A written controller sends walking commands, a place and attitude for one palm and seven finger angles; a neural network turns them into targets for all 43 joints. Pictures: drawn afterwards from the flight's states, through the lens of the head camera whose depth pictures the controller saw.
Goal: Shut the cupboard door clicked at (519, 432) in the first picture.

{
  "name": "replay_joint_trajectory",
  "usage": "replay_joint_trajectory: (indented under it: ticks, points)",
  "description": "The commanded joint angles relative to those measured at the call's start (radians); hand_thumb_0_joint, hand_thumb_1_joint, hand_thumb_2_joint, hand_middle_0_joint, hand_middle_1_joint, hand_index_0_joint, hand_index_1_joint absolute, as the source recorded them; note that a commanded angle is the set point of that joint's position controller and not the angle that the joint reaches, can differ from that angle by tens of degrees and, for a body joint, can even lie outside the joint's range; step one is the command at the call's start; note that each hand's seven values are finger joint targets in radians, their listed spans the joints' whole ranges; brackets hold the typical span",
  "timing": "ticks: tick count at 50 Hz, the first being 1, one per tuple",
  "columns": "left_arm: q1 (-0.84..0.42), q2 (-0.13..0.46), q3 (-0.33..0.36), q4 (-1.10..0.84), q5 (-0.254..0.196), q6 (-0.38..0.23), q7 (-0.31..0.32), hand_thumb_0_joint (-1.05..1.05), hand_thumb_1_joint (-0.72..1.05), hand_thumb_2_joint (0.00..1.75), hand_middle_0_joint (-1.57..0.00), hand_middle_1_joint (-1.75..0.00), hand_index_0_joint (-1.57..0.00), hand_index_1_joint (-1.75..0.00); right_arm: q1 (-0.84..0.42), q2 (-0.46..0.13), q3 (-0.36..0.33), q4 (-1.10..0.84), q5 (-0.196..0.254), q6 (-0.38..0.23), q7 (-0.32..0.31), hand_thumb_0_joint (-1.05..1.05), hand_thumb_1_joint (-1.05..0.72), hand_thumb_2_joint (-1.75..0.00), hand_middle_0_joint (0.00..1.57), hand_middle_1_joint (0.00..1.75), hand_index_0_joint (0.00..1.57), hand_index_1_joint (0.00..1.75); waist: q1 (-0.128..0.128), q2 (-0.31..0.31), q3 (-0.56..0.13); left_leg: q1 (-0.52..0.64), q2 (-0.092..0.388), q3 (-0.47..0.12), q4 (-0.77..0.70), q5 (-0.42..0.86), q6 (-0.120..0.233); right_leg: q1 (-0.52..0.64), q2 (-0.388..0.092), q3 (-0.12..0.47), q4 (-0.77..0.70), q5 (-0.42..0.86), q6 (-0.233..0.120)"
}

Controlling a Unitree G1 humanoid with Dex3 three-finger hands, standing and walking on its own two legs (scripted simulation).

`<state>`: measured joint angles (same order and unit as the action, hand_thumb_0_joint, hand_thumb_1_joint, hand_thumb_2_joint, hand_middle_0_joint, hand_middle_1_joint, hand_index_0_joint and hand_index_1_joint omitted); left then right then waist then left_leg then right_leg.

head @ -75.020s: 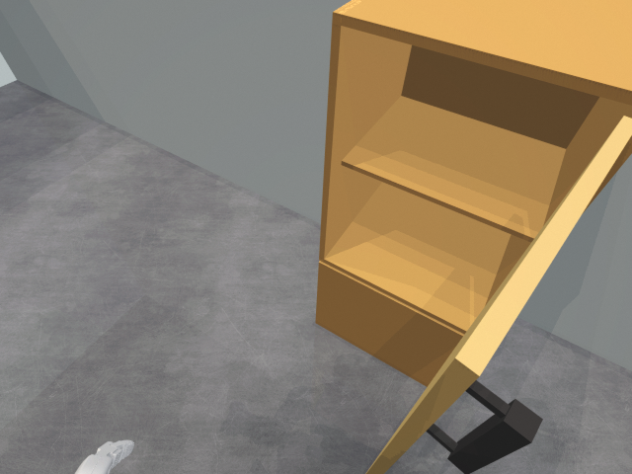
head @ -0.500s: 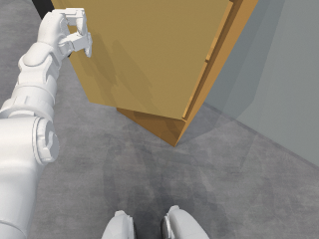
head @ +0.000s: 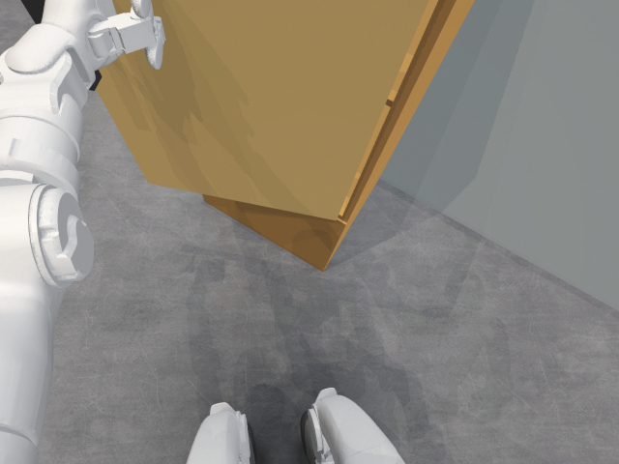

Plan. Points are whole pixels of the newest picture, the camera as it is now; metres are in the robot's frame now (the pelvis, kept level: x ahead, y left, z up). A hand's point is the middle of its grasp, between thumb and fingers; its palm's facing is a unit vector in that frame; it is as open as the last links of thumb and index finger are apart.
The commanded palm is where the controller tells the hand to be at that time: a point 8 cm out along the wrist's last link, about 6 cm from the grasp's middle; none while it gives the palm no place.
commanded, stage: push the door shut along its arc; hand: left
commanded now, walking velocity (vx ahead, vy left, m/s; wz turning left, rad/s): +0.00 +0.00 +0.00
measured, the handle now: (64, 10) +0.62 +0.17 +0.13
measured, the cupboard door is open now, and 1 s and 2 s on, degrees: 21 16 16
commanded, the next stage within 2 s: pull the fist back off the door in 0.02 s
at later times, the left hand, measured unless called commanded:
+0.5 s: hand (187, 35) +0.59 +0.05 +0.12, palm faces +0.05 -1.00 -0.05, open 3.1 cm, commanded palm +0.55 +0.10 +0.13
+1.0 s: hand (177, 82) +0.50 +0.06 +0.14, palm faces +0.03 -1.00 -0.03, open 3.1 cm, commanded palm +0.48 +0.11 +0.13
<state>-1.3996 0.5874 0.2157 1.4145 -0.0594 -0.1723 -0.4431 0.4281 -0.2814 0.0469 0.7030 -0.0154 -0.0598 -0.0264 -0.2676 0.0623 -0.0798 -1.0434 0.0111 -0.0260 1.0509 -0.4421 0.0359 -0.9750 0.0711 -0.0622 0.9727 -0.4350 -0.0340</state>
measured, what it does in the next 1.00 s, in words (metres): stands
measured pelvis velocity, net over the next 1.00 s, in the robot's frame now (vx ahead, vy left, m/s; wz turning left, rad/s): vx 0.02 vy -0.01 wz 0.01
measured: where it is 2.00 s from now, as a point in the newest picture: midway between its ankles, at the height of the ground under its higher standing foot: outside the picture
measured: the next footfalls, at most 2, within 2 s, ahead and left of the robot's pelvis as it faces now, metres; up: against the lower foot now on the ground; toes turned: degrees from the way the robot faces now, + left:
none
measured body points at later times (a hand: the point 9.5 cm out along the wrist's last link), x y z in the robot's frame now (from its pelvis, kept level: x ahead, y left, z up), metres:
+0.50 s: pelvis +0.01 +0.00 +0.00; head +0.15 -0.01 +0.43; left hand +0.58 +0.10 +0.13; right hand -0.06 -0.23 -0.11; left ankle +0.02 +0.09 -0.66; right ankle +0.01 -0.10 -0.66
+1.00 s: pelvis +0.02 -0.01 +0.03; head +0.10 -0.01 +0.47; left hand +0.50 +0.12 +0.14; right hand +0.04 -0.28 -0.09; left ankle +0.02 +0.09 -0.66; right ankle +0.01 -0.10 -0.66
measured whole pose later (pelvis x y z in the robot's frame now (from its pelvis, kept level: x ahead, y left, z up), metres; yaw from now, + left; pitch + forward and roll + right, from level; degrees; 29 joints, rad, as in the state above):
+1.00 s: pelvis +0.02 -0.01 +0.03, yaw +1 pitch +17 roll -1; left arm -0.86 0.16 0.18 1.01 -0.02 -0.42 0.14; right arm 0.39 -0.28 -0.05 0.66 -0.03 -0.01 0.07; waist -0.13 0.05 -0.13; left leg -0.78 0.00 0.00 0.90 -0.42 0.02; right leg -0.74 0.06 -0.03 0.87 -0.43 -0.04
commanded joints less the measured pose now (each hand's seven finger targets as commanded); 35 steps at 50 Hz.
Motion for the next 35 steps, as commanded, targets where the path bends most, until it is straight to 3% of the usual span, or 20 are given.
replay_joint_trajectory:
  ticks: [1,4,6,7,8,9,11,12,15,16,18,20,21,23,26,28,31,33,34,35]
  points:
    - [-0.611,0.067,-0.007,-0.234,-0.029,-0.079,-0.006,0.00,0.90,0.90,-1.30,-1.50,-1.30,-1.50,0.214,-0.199,-0.077,0.006,-0.002,-0.021,-0.015,0.00,-0.90,-0.90,0.20,0.30,0.20,0.30,-0.079,0.162,-0.559,0.584,0.005,-0.084,-0.034,0.453,0.017,0.016,0.003,0.025,-0.100,0.316,0.003]
    - [-0.640,0.004,-0.044,-0.241,-0.031,-0.079,-0.007,0.00,0.90,0.90,-1.30,-1.50,-1.30,-1.50,0.217,-0.196,-0.079,0.024,-0.004,-0.028,-0.018,0.00,-0.90,-0.90,0.20,0.30,0.20,0.30,-0.100,0.170,-0.560,0.622,0.010,-0.094,-0.023,0.477,0.022,-0.042,0.005,0.013,-0.090,0.301,0.002]
    - [-0.663,0.001,-0.052,-0.239,-0.024,-0.072,-0.006,0.00,0.90,0.90,-1.30,-1.50,-1.30,-1.50,0.211,-0.199,-0.082,0.036,-0.005,-0.031,-0.018,0.00,-0.90,-0.90,0.20,0.30,0.20,0.30,-0.101,0.183,-0.577,0.637,0.011,-0.100,-0.014,0.486,0.017,-0.067,0.005,0.013,-0.084,0.292,0.003]
    - [-0.682,0.038,0.150,-0.252,-0.089,-0.040,0.200,0.00,0.90,0.90,-1.30,-1.50,-1.30,-1.50,0.268,-0.162,-0.068,-0.007,-0.011,-0.032,0.003,0.00,-0.90,-0.90,0.20,0.30,0.20,0.30,-0.069,0.199,-0.593,0.554,0.029,-0.114,-0.026,0.433,0.000,-0.012,-0.008,0.030,-0.101,0.284,0.006]
    - [-0.637,-0.003,0.119,-0.221,-0.056,-0.024,0.307,0.00,0.90,0.90,-1.30,-1.50,-1.30,-1.50,0.270,-0.163,-0.068,-0.011,-0.021,-0.031,0.025,0.00,-0.90,-0.90,0.20,0.30,0.20,0.30,-0.069,0.201,-0.592,0.530,0.030,-0.120,-0.037,0.419,-0.008,-0.008,-0.010,0.031,-0.089,0.274,0.012]
    - [-0.611,-0.053,0.107,-0.219,-0.047,-0.021,0.374,0.00,0.90,0.90,-1.30,-1.50,-1.30,-1.50,0.274,-0.160,-0.074,-0.011,-0.028,-0.030,0.040,0.00,-0.90,-0.90,0.20,0.30,0.20,0.30,-0.074,0.172,-0.594,0.539,0.030,-0.137,-0.044,0.439,-0.009,-0.023,-0.008,0.023,-0.079,0.270,0.017]
    - [-0.583,-0.073,0.141,-0.259,-0.015,-0.037,0.500,0.00,0.90,0.90,-1.30,-1.50,-1.30,-1.50,0.293,-0.161,-0.086,-0.025,-0.055,-0.018,0.071,0.00,-0.90,-0.90,0.20,0.30,0.20,0.30,-0.063,0.133,-0.622,0.530,0.026,-0.123,-0.035,0.466,-0.013,0.010,-0.012,0.020,-0.074,0.301,0.022]
    - [-0.569,-0.071,0.150,-0.304,0.015,-0.063,0.568,0.00,0.90,0.90,-1.30,-1.50,-1.30,-1.50,0.294,-0.159,-0.087,-0.037,-0.067,-0.014,0.087,0.00,-0.90,-0.90,0.20,0.30,0.20,0.30,-0.044,0.149,-0.658,0.526,0.020,-0.112,-0.026,0.482,-0.015,0.035,-0.013,0.020,-0.066,0.326,0.020]
    - [-0.518,-0.057,0.118,-0.343,0.165,-0.154,0.700,0.00,0.90,0.90,-1.30,-1.50,-1.30,-1.50,0.305,-0.153,-0.096,-0.035,-0.097,0.000,0.131,0.00,-0.90,-0.90,0.20,0.30,0.20,0.30,-0.033,0.159,-0.681,0.527,0.019,-0.100,-0.006,0.539,-0.022,0.035,-0.011,0.017,-0.042,0.367,0.018]
    - [-0.513,-0.061,0.086,-0.348,0.201,-0.171,0.704,0.00,0.90,0.90,-1.30,-1.50,-1.30,-1.50,0.307,-0.155,-0.100,-0.037,-0.098,0.009,0.140,0.00,-0.90,-0.90,0.20,0.30,0.20,0.30,-0.039,0.156,-0.666,0.523,0.018,-0.091,-0.014,0.524,-0.020,0.045,-0.012,0.021,-0.050,0.366,0.018]
    - [-0.489,-0.055,0.061,-0.328,0.224,-0.176,0.684,0.00,0.90,0.90,-1.30,-1.50,-1.30,-1.50,0.309,-0.160,-0.106,-0.042,-0.089,0.027,0.144,0.00,-0.90,-0.90,0.20,0.30,0.20,0.30,-0.042,0.127,-0.649,0.501,0.007,-0.069,-0.041,0.470,-0.010,0.116,-0.010,0.030,-0.081,0.374,0.019]
    - [-0.465,0.008,0.110,-0.328,0.194,-0.162,0.645,0.00,0.90,0.90,-1.30,-1.50,-1.30,-1.50,0.310,-0.168,-0.109,-0.059,-0.072,0.046,0.134,0.00,-0.90,-0.90,0.20,0.30,0.20,0.30,-0.020,0.093,-0.677,0.491,-0.003,-0.057,-0.077,0.451,-0.005,0.225,-0.008,0.042,-0.104,0.413,0.018]
    - [-0.453,0.003,0.116,-0.340,0.163,-0.150,0.624,0.00,0.90,0.90,-1.30,-1.50,-1.30,-1.50,0.299,-0.165,-0.107,-0.072,-0.062,0.054,0.127,0.00,-0.90,-0.90,0.20,0.30,0.20,0.30,-0.009,0.090,-0.691,0.486,-0.010,-0.047,-0.093,0.439,-0.003,0.276,-0.007,0.047,-0.118,0.434,0.018]
    - [-0.436,0.012,0.141,-0.336,0.115,-0.135,0.595,0.00,0.90,0.90,-1.30,-1.50,-1.30,-1.50,0.286,-0.160,-0.104,-0.082,-0.048,0.059,0.113,0.00,-0.90,-0.90,0.20,0.30,0.20,0.30,-0.002,0.045,-0.660,0.452,-0.015,-0.033,-0.121,0.390,0.001,0.340,-0.006,0.057,-0.150,0.436,0.024]
    - [-0.383,0.002,0.166,-0.359,0.073,-0.171,0.588,0.00,0.90,0.90,-1.30,-1.50,-1.30,-1.50,0.277,-0.148,-0.099,-0.082,-0.043,0.052,0.104,0.00,-0.90,-0.90,0.20,0.30,0.20,0.30,0.015,0.016,-0.601,0.445,-0.013,-0.024,-0.148,0.361,0.003,0.358,-0.006,0.060,-0.174,0.421,0.026]
    - [-0.317,-0.018,0.167,-0.394,0.065,-0.218,0.592,0.00,0.90,0.90,-1.30,-1.50,-1.30,-1.50,0.270,-0.142,-0.103,-0.085,-0.045,0.044,0.105,0.00,-0.90,-0.90,0.20,0.30,0.20,0.30,0.029,-0.010,-0.583,0.434,-0.016,-0.010,-0.156,0.364,0.006,0.394,-0.007,0.071,-0.182,0.450,0.028]
    - [-0.169,-0.104,0.099,-0.356,0.084,-0.254,0.578,0.00,0.90,0.90,-1.30,-1.50,-1.30,-1.50,0.263,-0.136,-0.108,-0.078,-0.042,0.041,0.114,0.00,-0.90,-0.90,0.20,0.30,0.20,0.30,0.040,-0.018,-0.512,0.442,-0.018,-0.002,-0.169,0.376,0.004,0.376,-0.010,0.065,-0.186,0.466,0.024]
    - [-0.081,-0.160,0.054,-0.306,0.090,-0.232,0.563,0.00,0.90,0.90,-1.30,-1.50,-1.30,-1.50,0.261,-0.138,-0.112,-0.077,-0.036,0.051,0.118,0.00,-0.90,-0.90,0.20,0.30,0.20,0.30,0.040,-0.055,-0.442,0.425,-0.019,0.006,-0.187,0.348,0.006,0.372,-0.011,0.062,-0.205,0.448,0.025]
    - [-0.054,-0.183,0.044,-0.294,0.081,-0.218,0.555,0.00,0.90,0.90,-1.30,-1.50,-1.30,-1.50,0.255,-0.138,-0.117,-0.082,-0.032,0.055,0.116,0.00,-0.90,-0.90,0.20,0.30,0.20,0.30,0.048,-0.031,-0.432,0.444,-0.025,0.014,-0.193,0.349,0.005,0.374,-0.012,0.062,-0.214,0.452,0.022]
    - [-0.038,-0.183,0.045,-0.295,0.070,-0.203,0.547,0.00,0.90,0.90,-1.30,-1.50,-1.30,-1.50,0.249,-0.142,-0.116,-0.086,-0.026,0.060,0.113,0.00,-0.90,-0.90,0.20,0.30,0.20,0.30,0.053,-0.059,-0.426,0.439,-0.026,0.014,-0.202,0.339,0.006,0.388,-0.014,0.064,-0.222,0.449,0.025]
